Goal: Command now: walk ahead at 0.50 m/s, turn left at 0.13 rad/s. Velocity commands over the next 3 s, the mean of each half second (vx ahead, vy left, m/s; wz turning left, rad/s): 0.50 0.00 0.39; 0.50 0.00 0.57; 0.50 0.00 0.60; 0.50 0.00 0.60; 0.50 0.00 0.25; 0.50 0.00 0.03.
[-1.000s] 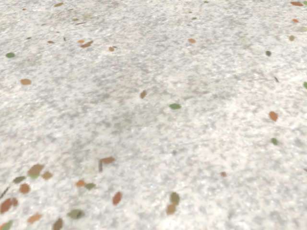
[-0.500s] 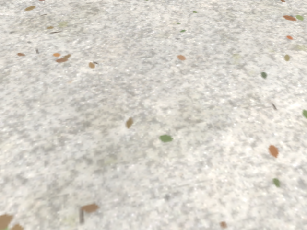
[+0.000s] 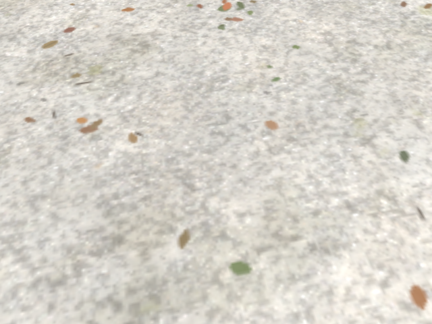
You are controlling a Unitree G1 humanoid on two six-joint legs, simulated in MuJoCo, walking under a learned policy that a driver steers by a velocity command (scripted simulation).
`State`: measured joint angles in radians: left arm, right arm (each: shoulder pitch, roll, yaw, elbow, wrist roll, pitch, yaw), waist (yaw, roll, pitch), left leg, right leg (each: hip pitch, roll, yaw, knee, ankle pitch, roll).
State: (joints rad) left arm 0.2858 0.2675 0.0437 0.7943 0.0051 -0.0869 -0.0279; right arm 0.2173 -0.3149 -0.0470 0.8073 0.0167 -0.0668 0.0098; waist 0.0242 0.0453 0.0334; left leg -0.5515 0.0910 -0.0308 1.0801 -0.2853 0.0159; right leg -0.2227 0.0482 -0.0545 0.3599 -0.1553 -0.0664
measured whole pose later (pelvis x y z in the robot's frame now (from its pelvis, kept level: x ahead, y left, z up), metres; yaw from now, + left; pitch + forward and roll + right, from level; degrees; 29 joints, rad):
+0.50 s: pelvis +0.28 +0.08 -0.01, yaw +15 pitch +1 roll +0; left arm 0.20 0.30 0.04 0.78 0.00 -0.11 0.00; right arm 0.24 -0.29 -0.07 0.72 0.01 -0.05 0.03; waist -0.01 -0.02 0.05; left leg -0.32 -0.10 -0.01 0.46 -0.16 0.10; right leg -0.47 -0.06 0.04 1.15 -0.36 0.00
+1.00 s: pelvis +0.57 +0.12 +0.00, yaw +32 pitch +1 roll -1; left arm 0.22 0.26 0.06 0.75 0.01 -0.10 -0.01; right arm 0.29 -0.32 -0.07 0.70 0.03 -0.01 -0.01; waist 0.01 0.05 0.02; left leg -0.53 0.03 -0.06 1.17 -0.35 0.01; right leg -0.25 0.02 -0.06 0.42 -0.19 -0.02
